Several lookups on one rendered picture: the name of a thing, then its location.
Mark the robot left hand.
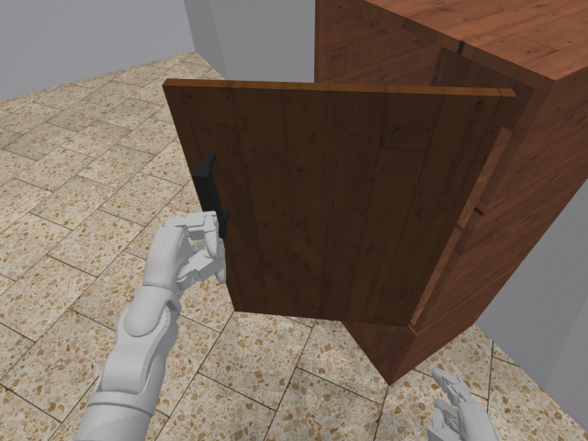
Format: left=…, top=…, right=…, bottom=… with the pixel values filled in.
left=142, top=210, right=226, bottom=300

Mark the handle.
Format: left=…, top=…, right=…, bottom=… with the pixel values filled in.
left=192, top=152, right=230, bottom=241

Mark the robot left forearm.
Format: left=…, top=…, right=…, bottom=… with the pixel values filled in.
left=73, top=286, right=182, bottom=441

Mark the robot right hand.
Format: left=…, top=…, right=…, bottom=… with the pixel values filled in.
left=427, top=367, right=499, bottom=441

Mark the cupboard door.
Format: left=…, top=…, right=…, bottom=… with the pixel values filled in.
left=162, top=78, right=516, bottom=327

